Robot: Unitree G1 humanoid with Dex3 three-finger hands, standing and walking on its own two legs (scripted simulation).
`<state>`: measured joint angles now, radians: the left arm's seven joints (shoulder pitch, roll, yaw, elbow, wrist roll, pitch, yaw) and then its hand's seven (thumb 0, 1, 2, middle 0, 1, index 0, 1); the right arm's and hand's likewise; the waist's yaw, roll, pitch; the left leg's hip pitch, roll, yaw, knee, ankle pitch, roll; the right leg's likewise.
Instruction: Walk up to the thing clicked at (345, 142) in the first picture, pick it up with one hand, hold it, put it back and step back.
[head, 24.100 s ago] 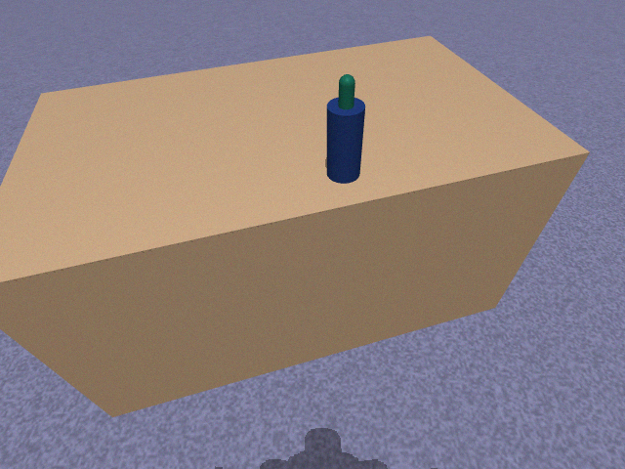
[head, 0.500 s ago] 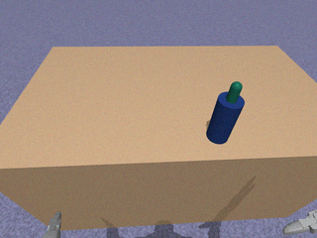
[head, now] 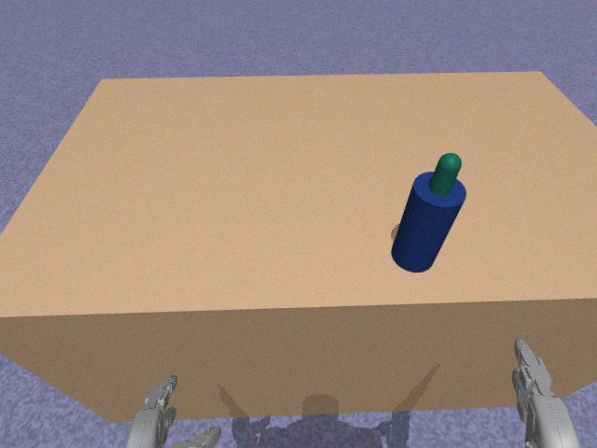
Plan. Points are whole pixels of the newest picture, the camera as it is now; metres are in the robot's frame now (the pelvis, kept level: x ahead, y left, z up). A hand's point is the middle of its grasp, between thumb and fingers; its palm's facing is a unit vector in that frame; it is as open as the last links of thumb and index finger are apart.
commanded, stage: home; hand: right
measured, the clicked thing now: (429, 212) +0.46 -0.20 +0.04
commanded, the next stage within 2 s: none
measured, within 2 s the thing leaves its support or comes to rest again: neither
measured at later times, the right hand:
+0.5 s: hand (436, 414) +0.20 -0.18 -0.10, palm faces +0.06 +0.97 -0.25, open 17.6 cm
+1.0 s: hand out of the picture +0.10 -0.27 -0.14, palm faces -0.06 +0.92 -0.40, open 17.6 cm
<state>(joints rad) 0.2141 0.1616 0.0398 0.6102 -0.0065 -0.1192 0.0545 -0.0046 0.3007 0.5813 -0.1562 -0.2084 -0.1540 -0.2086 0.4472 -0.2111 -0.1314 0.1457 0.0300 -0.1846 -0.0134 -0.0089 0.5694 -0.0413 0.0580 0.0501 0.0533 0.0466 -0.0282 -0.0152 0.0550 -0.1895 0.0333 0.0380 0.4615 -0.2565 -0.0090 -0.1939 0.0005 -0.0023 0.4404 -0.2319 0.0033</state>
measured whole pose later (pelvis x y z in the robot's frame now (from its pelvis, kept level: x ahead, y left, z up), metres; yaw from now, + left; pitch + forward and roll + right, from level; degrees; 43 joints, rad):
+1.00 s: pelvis +0.01 +0.00 +0.00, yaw +2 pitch -2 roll +0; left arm 0.19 0.36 0.01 0.95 0.03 0.01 -0.01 0.01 0.90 0.90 -0.20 -0.30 -0.20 -0.30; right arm 0.21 -0.38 0.00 0.96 -0.03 -0.02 -0.01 0.00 0.57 -0.03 0.05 0.05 0.05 0.04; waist 0.00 -0.01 0.00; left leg -0.15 0.02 0.01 0.44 -0.26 -0.01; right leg -0.14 -0.01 -0.04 0.43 -0.25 0.00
